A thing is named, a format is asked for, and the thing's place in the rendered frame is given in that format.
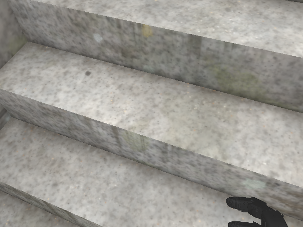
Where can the robot right hand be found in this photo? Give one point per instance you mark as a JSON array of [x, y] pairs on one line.
[[258, 209]]

